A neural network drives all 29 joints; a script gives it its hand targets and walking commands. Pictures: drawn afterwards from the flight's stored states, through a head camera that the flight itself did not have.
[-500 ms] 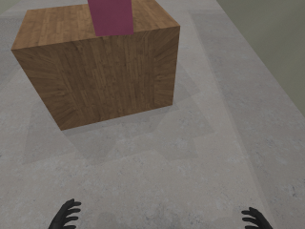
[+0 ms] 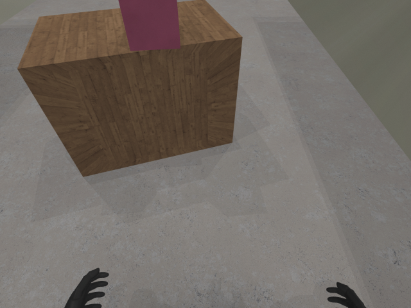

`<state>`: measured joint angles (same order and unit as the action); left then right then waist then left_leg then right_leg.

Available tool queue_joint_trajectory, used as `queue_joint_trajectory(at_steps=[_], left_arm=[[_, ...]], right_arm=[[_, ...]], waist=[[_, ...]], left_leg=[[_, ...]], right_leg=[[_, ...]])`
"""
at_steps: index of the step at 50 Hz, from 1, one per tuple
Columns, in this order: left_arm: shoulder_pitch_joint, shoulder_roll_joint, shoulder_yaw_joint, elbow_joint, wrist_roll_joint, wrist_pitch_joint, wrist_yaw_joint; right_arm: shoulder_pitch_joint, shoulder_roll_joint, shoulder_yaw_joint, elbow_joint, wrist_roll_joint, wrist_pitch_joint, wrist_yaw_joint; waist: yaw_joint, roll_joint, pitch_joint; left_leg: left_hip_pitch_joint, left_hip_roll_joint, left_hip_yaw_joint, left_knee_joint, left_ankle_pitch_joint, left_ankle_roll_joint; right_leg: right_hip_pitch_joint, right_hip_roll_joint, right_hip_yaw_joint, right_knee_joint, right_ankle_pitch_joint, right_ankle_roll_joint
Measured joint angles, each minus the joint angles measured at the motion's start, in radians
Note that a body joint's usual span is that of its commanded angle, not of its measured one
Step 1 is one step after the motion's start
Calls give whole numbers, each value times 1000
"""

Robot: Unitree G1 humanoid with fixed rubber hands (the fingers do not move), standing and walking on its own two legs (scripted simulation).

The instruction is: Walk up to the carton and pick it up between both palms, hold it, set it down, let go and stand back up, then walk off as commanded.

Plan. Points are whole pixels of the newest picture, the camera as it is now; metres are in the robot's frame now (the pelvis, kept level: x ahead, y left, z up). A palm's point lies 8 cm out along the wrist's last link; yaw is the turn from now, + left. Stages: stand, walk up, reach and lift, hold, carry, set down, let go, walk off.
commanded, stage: stand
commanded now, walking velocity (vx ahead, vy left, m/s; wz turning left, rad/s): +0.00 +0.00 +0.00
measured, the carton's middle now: (152, 6) +1.32 +0.30 +0.11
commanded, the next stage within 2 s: walk up in 0.32 s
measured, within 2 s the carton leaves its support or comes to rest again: neither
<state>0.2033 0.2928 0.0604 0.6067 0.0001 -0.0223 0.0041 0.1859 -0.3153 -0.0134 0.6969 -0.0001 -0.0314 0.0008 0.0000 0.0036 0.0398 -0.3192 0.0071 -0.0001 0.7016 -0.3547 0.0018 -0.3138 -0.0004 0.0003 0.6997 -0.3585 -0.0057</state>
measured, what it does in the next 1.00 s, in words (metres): steps to the left: left foot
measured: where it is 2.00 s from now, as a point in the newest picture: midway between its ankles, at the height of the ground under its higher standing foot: (192, 287)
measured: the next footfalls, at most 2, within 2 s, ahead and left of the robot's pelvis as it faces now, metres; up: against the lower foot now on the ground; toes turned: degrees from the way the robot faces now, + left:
left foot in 0.84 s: +0.17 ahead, +0.20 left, +0.00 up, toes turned +4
right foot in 1.28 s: +0.29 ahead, -0.07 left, +0.00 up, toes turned +4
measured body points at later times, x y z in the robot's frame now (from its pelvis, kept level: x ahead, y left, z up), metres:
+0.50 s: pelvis -0.01 +0.00 +0.01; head +0.00 +0.00 +0.45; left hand +0.14 +0.27 -0.08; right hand +0.13 -0.28 -0.09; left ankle +0.01 +0.12 -0.72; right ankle +0.01 -0.12 -0.72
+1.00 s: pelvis +0.07 +0.09 +0.01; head +0.08 +0.11 +0.46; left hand +0.17 +0.42 -0.08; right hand +0.12 -0.24 -0.07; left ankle +0.13 +0.20 -0.72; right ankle +0.10 -0.06 -0.66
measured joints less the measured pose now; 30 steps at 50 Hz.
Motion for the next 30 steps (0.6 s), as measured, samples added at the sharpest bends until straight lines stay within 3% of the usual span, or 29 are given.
queue_joint_trajectory(at_steps=[27,30], left_arm=[[3,3,0,35,0,-7,-9],[32,26,1,35,0,-30,-25]], right_arm=[[0,-5,1,38,0,-3,14],[31,-25,-1,39,0,-3,45]], waist=[[0,0,-1],[1,-4,-11]], left_leg=[[1,-1,0,-53,44,5],[-18,-7,2,42,-83,22]], right_leg=[[0,0,0,-50,41,-5],[16,-5,1,-41,-14,-39]])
